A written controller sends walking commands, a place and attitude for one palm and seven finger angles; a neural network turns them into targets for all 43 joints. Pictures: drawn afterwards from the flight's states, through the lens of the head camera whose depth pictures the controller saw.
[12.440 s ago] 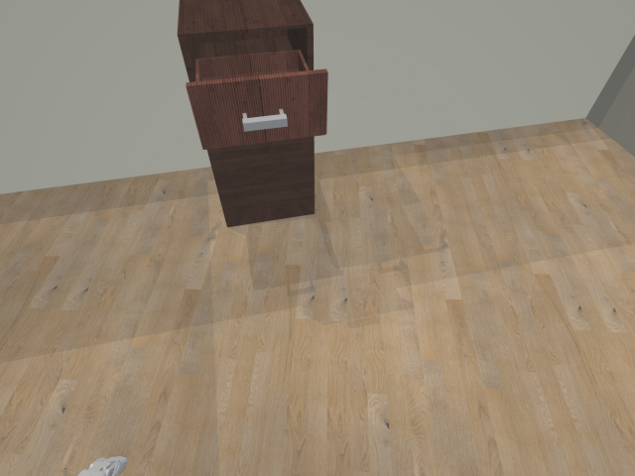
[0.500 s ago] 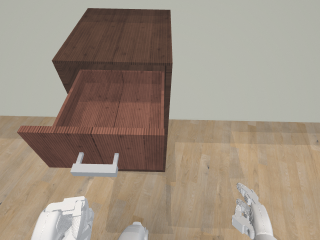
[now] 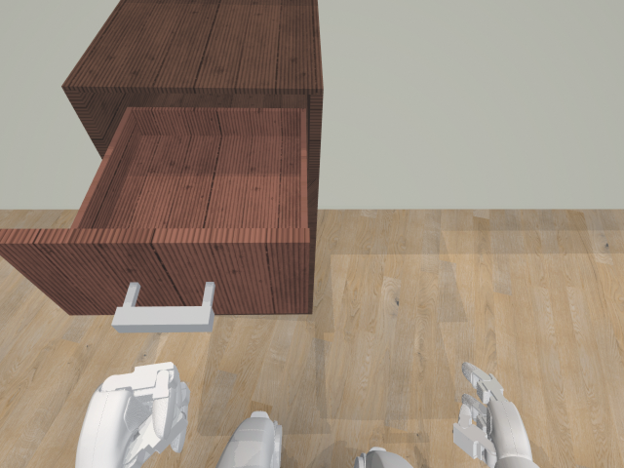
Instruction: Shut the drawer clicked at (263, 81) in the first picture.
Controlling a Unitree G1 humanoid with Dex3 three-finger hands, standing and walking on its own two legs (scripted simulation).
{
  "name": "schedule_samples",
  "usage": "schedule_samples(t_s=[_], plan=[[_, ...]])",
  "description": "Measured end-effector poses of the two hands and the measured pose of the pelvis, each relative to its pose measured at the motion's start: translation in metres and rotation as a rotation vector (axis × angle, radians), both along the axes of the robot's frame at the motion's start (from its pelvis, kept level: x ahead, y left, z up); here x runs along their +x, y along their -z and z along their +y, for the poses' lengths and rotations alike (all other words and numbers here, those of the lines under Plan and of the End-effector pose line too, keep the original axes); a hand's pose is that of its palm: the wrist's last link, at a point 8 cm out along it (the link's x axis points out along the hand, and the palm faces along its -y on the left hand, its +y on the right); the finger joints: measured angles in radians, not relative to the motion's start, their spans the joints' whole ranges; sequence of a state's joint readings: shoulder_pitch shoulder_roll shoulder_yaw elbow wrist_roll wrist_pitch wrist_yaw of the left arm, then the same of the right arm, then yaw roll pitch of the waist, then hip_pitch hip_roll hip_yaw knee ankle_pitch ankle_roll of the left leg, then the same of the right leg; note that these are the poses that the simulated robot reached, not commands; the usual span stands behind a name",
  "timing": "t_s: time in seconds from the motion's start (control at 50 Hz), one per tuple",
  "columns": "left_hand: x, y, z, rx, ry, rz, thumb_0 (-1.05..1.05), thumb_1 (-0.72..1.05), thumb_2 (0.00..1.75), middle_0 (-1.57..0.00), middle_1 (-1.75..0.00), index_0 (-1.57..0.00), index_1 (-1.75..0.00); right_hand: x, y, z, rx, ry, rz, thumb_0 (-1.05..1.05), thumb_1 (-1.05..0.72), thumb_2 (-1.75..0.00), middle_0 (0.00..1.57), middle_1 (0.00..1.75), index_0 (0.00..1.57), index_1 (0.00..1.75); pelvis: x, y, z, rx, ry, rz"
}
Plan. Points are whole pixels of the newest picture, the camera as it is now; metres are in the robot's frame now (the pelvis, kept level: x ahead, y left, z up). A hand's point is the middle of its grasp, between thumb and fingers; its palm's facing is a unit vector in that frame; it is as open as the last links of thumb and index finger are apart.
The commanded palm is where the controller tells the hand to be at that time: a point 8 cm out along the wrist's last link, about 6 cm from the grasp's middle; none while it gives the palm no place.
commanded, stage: bring the fist close to the handle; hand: left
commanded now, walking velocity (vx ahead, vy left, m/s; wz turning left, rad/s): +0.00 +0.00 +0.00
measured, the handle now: (168, 304) +0.30 +0.20 +0.04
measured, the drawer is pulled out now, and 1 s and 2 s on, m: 0.29 0.29 0.18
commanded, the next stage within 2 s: push the drawer shut in 0.60 s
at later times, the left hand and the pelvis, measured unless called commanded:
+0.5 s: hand (180, 397) +0.20 +0.16 +0.04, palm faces +0.08 -1.00 -0.03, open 3.3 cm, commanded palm +0.16 +0.22 +0.04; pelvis +0.01 +0.00 -0.01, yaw +0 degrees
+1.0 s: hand (184, 374) +0.22 +0.16 +0.04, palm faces +0.07 -1.00 -0.03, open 3.3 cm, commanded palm +0.20 +0.22 +0.04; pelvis +0.01 +0.00 -0.01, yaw +0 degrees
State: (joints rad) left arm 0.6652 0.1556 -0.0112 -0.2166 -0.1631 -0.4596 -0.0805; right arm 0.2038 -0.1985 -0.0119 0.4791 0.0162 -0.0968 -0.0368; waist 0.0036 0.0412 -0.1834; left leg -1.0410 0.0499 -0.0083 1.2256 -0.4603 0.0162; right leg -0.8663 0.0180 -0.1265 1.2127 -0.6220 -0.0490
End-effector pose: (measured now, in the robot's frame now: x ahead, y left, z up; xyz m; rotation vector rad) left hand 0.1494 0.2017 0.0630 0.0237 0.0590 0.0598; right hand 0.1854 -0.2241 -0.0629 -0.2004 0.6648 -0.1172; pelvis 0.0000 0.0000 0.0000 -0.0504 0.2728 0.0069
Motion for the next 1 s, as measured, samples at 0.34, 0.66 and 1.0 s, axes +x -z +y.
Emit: schedule_samples(t_s=[0.34, 0.66, 1.0], plan=[[0.022, 0.022, 0.007, 0.000, -0.015, 0.009, 0.02, 0.90, 0.90, -1.40, -1.60, -1.40, -1.60, -0.004, 0.016, -0.001, -0.011, 0.003, 0.062, 0.01, -0.90, -0.90, 0.20, 0.30, 0.21, 0.30, 0.002, 0.009, 0.001, -0.005, 0.006, 0.040], [0.022, 0.021, 0.013, -0.004, -0.019, 0.009, 0.02, 0.90, 0.90, -1.40, -1.60, -1.40, -1.60, 0.002, 0.014, 0.001, -0.020, 0.002, 0.062, 0.01, -0.90, -0.90, 0.20, 0.30, 0.21, 0.30, 0.006, 0.009, 0.004, -0.011, 0.003, 0.048], [0.046, 0.021, 0.014, 0.008, -0.008, -0.021, 0.02, 0.90, 0.90, -1.40, -1.60, -1.40, -1.60, -0.001, 0.016, 0.006, -0.021, -0.015, 0.082, 0.01, -0.90, -0.90, 0.20, 0.30, 0.21, 0.30, 0.005, 0.009, 0.005, -0.013, 0.003, 0.051]])
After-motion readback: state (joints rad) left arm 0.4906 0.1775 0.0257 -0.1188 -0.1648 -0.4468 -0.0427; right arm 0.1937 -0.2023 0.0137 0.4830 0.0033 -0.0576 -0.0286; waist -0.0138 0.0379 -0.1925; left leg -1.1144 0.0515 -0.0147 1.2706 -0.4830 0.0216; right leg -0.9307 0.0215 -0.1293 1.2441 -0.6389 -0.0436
